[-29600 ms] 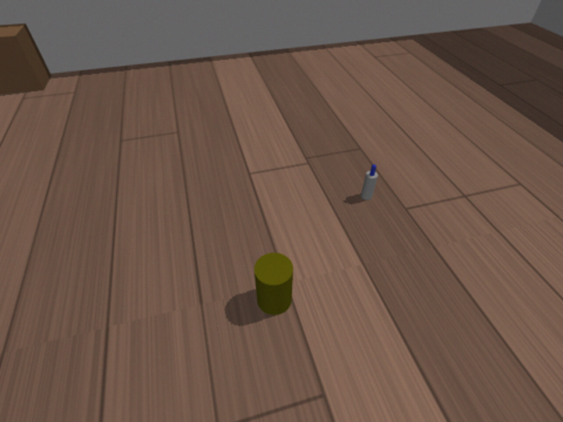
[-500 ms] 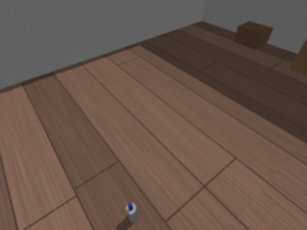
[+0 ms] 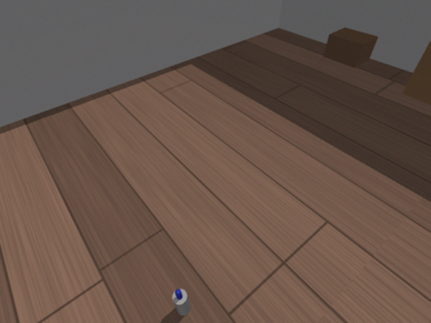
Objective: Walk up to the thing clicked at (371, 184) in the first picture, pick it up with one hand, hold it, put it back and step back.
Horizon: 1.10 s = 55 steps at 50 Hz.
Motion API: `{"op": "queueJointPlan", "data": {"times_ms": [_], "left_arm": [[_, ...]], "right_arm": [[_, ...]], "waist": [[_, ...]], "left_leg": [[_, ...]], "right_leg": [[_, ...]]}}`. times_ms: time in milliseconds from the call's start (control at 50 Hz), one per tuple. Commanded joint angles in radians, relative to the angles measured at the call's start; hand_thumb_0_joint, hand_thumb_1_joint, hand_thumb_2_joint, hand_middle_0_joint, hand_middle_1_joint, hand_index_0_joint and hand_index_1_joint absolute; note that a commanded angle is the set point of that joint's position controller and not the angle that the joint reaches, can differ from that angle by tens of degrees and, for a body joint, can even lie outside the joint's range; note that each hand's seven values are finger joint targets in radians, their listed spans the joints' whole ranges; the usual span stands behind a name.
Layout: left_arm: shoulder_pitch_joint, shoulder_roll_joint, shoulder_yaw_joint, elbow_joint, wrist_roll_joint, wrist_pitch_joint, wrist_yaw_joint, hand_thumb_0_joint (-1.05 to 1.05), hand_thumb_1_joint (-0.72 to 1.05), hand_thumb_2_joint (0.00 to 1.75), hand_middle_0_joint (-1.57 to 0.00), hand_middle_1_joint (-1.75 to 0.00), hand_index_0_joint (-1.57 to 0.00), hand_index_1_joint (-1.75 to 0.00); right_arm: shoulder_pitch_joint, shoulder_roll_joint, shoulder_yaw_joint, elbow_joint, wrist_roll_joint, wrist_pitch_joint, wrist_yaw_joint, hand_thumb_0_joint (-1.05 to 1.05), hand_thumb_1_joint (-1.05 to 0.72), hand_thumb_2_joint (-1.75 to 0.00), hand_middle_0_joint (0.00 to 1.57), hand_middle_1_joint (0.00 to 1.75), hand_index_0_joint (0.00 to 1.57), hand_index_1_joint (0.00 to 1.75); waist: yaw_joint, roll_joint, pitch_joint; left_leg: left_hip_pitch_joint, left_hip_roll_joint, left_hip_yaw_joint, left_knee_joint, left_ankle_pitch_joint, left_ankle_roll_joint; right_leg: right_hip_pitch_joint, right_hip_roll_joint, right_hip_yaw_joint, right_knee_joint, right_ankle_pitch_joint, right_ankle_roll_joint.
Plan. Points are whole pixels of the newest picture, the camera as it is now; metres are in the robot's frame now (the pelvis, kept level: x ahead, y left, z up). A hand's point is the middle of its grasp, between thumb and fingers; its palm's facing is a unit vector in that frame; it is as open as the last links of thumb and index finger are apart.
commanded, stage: stand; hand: left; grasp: from the side
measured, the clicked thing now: (181, 300) +0.40 +0.18 -0.68
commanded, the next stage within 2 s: step back in 0.54 s
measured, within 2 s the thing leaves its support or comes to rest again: neither
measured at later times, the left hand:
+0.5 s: hand out of the picture +0.09 +0.24 -0.15, palm faces -0.02 -0.94 -0.34, open 7.4 cm
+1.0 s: hand out of the picture +0.09 +0.32 -0.18, palm faces -0.05 -0.94 -0.33, open 7.4 cm
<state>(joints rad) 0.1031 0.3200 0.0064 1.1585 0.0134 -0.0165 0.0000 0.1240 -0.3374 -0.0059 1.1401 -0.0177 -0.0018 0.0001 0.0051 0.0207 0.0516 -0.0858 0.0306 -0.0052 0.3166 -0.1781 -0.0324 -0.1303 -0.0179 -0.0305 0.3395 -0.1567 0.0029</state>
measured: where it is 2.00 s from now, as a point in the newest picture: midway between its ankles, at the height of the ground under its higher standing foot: outside the picture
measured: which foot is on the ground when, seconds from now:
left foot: down 0.00-1.00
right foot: down 0.00-0.84, up 0.86-1.00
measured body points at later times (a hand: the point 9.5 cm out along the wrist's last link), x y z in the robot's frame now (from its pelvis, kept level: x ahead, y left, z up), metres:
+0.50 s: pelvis +0.01 +0.00 +0.00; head +0.01 -0.01 +0.45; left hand +0.09 +0.29 -0.13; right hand +0.08 -0.30 -0.14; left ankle +0.00 +0.14 -0.75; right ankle +0.02 -0.12 -0.75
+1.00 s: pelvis -0.06 +0.07 -0.01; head +0.02 +0.10 +0.43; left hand +0.09 +0.37 -0.16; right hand -0.01 -0.25 -0.12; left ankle -0.05 +0.14 -0.75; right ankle -0.06 -0.09 -0.68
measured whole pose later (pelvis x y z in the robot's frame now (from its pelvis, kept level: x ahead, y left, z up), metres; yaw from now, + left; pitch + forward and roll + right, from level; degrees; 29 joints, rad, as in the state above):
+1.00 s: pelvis -0.06 +0.07 -0.01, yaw -1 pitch -1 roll -2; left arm 0.04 0.40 0.05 0.90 0.00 0.06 0.03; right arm 0.17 -0.35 -0.04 0.96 -0.03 0.03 -0.01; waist -0.02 -0.05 0.19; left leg -0.25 -0.03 0.00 0.55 -0.29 0.06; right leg -0.47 0.11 0.16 1.07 -0.47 -0.02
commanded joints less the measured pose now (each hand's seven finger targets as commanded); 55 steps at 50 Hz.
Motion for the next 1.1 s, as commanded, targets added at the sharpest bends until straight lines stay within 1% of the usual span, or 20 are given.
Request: {"op": "queueJointPlan", "data": {"times_ms": [0,100,220,500,520,580,620,660,700,740,780,800,820,840,860,880,920,960,1040,1080], "left_arm": [[-0.046,0.217,0.044,-0.058,0.0,-0.017,0.017,0.0,0.9,0.9,-0.2,-0.3,-0.2,-0.3],[-0.043,0.219,0.043,-0.06,0.0,-0.016,0.015,0.0,0.9,0.9,-0.2,-0.3,-0.2,-0.3],[-0.039,0.217,0.042,-0.063,-0.003,-0.02,0.016,0.0,0.9,0.9,-0.2,-0.3,-0.2,-0.3],[-0.043,0.224,0.04,-0.067,-0.002,-0.018,0.015,0.0,0.9,0.9,-0.2,-0.3,-0.2,-0.3],[-0.038,0.301,0.094,-0.093,-0.02,-0.007,0.017,0.0,0.9,0.9,-0.2,-0.3,-0.2,-0.3],[-0.012,0.325,0.112,-0.142,-0.021,0.001,0.024,0.0,0.9,0.9,-0.2,-0.3,-0.2,-0.3],[-0.058,0.328,0.117,-0.197,-0.003,0.007,0.028,0.0,0.9,0.9,-0.2,-0.3,-0.2,-0.3],[-0.1,0.31,0.118,-0.246,0.012,0.013,0.03,0.0,0.9,0.9,-0.2,-0.3,-0.2,-0.3],[-0.126,0.286,0.108,-0.276,0.018,0.02,0.035,0.0,0.9,0.9,-0.2,-0.3,-0.2,-0.3],[-0.115,0.291,0.104,-0.3,0.018,0.03,0.036,0.0,0.9,0.9,-0.2,-0.3,-0.2,-0.3],[-0.104,0.285,0.098,-0.317,-0.003,0.051,0.028,0.0,0.9,0.9,-0.2,-0.3,-0.2,-0.3],[-0.066,0.24,0.089,-0.33,-0.014,0.059,0.025,0.0,0.9,0.9,-0.2,-0.3,-0.2,-0.3],[-0.039,0.192,0.08,-0.336,-0.019,0.063,0.029,0.0,0.9,0.9,-0.2,-0.3,-0.2,-0.3],[-0.077,0.232,0.092,-0.331,-0.004,0.067,0.043,0.0,0.9,0.9,-0.2,-0.3,-0.2,-0.3],[-0.096,0.249,0.098,-0.32,0.003,0.07,0.05,0.0,0.9,0.9,-0.2,-0.3,-0.2,-0.3],[-0.081,0.25,0.095,-0.317,-0.005,0.07,0.05,0.0,0.9,0.9,-0.2,-0.3,-0.2,-0.3],[0.008,0.238,0.09,-0.309,-0.017,0.069,0.044,0.0,0.9,0.9,-0.2,-0.3,-0.2,-0.3],[0.019,0.234,0.097,-0.316,-0.006,0.063,0.038,0.0,0.9,0.9,-0.2,-0.3,-0.2,-0.3],[-0.005,0.231,0.102,-0.358,-0.004,0.061,0.034,0.0,0.9,0.9,-0.2,-0.3,-0.2,-0.3],[0.015,0.234,0.106,-0.359,-0.002,0.064,0.035,0.0,0.9,0.9,-0.2,-0.3,-0.2,-0.3]], "right_arm": [[-0.031,-0.191,-0.04,-0.051,-0.001,-0.021,-0.014,0.0,-0.9,-0.9,0.2,0.3,0.2,0.3],[-0.031,-0.19,-0.04,-0.049,0.0,-0.021,-0.013,0.0,-0.9,-0.9,0.2,0.3,0.2,0.3],[-0.029,-0.201,-0.039,-0.05,0.002,-0.023,-0.016,0.0,-0.9,-0.9,0.2,0.3,0.2,0.3],[-0.036,-0.205,-0.041,-0.053,0.001,-0.02,-0.013,0.0,-0.9,-0.9,0.2,0.3,0.2,0.3],[-0.063,-0.252,-0.055,-0.069,0.005,-0.004,-0.01,0.0,-0.9,-0.9,0.2,0.3,0.2,0.3],[-0.016,-0.21,-0.058,-0.108,0.021,0.013,-0.009,0.0,-0.9,-0.9,0.2,0.3,0.2,0.3],[0.001,-0.207,-0.073,-0.134,0.015,0.032,-0.006,0.0,-0.9,-0.9,0.2,0.3,0.2,0.3],[0.042,-0.208,-0.08,-0.158,0.018,0.045,-0.002,0.0,-0.9,-0.9,0.2,0.3,0.2,0.3],[0.075,-0.218,-0.084,-0.171,0.023,0.044,-0.002,0.0,-0.9,-0.9,0.2,0.3,0.2,0.3],[0.108,-0.218,-0.083,-0.177,0.015,0.035,-0.007,0.0,-0.9,-0.9,0.2,0.3,0.2,0.3],[0.127,-0.206,-0.088,-0.177,-0.007,0.02,-0.012,0.0,-0.9,-0.9,0.2,0.3,0.2,0.3],[0.094,-0.267,-0.106,-0.196,-0.03,0.013,-0.015,0.0,-0.9,-0.9,0.2,0.3,0.2,0.3],[0.058,-0.355,-0.122,-0.217,-0.038,0.008,-0.014,0.0,-0.9,-0.9,0.2,0.3,0.2,0.3],[0.07,-0.411,-0.136,-0.236,-0.022,0.007,-0.013,0.0,-0.9,-0.9,0.2,0.3,0.2,0.3],[0.052,-0.373,-0.133,-0.241,-0.023,0.005,-0.019,0.0,-0.9,-0.9,0.2,0.3,0.2,0.3],[0.006,-0.325,-0.118,-0.247,-0.019,0.004,-0.027,0.0,-0.9,-0.9,0.2,0.3,0.2,0.3],[-0.023,-0.278,-0.107,-0.272,-0.017,0.002,-0.04,0.0,-0.9,-0.9,0.2,0.3,0.2,0.3],[0.01,-0.26,-0.108,-0.281,-0.007,0.003,-0.045,0.0,-0.9,-0.9,0.2,0.3,0.2,0.3],[0.076,-0.26,-0.113,-0.291,-0.003,0.007,-0.051,0.0,-0.9,-0.9,0.2,0.3,0.2,0.3],[0.075,-0.274,-0.121,-0.309,-0.004,0.01,-0.05,0.0,-0.9,-0.9,0.2,0.3,0.2,0.3]], "waist": [[-0.004,-0.014,-0.051],[-0.002,-0.023,-0.05],[-0.006,-0.018,-0.093],[-0.008,-0.024,-0.064],[0.001,-0.05,0.047],[-0.007,-0.115,-0.068],[-0.008,-0.189,-0.102],[-0.024,-0.19,-0.103],[-0.036,-0.203,-0.113],[-0.031,-0.2,-0.149],[-0.047,-0.123,-0.128],[-0.016,0.024,-0.12],[0.012,0.205,-0.096],[-0.054,0.222,-0.11],[-0.05,0.142,-0.092],[-0.017,0.092,-0.092],[0.023,0.125,-0.104],[0.001,0.12,-0.136],[-0.043,0.101,-0.082],[-0.044,0.099,-0.095]], "left_leg": [[-0.032,0.088,-0.062,-0.053,0.06,0.036],[-0.025,0.093,-0.064,-0.051,0.051,0.038],[0.006,0.1,-0.053,-0.042,0.147,0.039],[0.001,0.101,-0.05,-0.054,0.079,0.037],[-0.102,0.076,-0.058,0.065,0.19,0.062],[-0.11,-0.013,0.006,0.293,0.106,0.052],[-0.173,-0.073,-0.012,0.527,-0.312,0.063],[-0.197,-0.059,-0.083,0.654,-0.379,0.08],[-0.219,-0.044,-0.066,0.599,-0.328,0.076],[-0.228,-0.03,-0.043,0.391,-0.248,0.066],[-0.153,-0.039,0.005,0.08,0.04,0.058],[-0.09,0.089,-0.179,0.036,0.26,0.081],[0.01,0.254,-0.393,0.031,0.541,0.138],[-0.063,0.327,-0.474,0.035,0.563,0.228],[-0.064,0.309,-0.426,0.048,0.559,0.22],[0.005,0.247,-0.313,0.098,0.616,0.202],[0.08,0.164,-0.198,0.149,0.654,0.13],[0.144,0.172,-0.202,0.175,0.662,0.158],[0.145,0.178,-0.2,0.162,0.646,0.14],[0.138,0.209,-0.219,0.156,0.594,0.167]], "right_leg": [[0.025,-0.115,0.109,-0.07,0.052,-0.015],[0.015,-0.113,0.112,-0.071,0.026,-0.018],[0.058,-0.119,0.106,-0.04,0.206,-0.021],[0.027,-0.112,0.112,-0.066,0.108,-0.02],[-0.042,-0.109,0.137,0.003,0.295,-0.032],[-0.021,-0.212,0.219,0.003,0.436,-0.15],[-0.052,-0.314,0.301,-0.01,0.407,-0.253],[-0.105,-0.316,0.257,0.045,0.414,-0.276],[-0.099,-0.279,0.224,0.089,0.405,-0.242],[-0.007,-0.255,0.221,0.164,0.395,-0.202],[-0.028,-0.187,0.168,0.275,0.319,-0.138],[-0.13,-0.076,0.117,0.389,0.147,-0.08],[-0.347,0.1,0.097,0.505,-0.38,-0.041],[-0.321,0.132,0.214,0.642,-0.517,-0.025],[-0.336,0.128,0.261,0.726,-0.487,-0.026],[-0.38,0.126,0.279,0.788,-0.424,-0.03],[-0.429,0.118,0.245,0.8,-0.303,-0.028],[-0.409,0.109,0.214,0.786,-0.293,-0.003],[-0.386,0.1,0.19,0.643,-0.309,0.016],[-0.354,0.09,0.175,0.595,-0.322,0.014]]}}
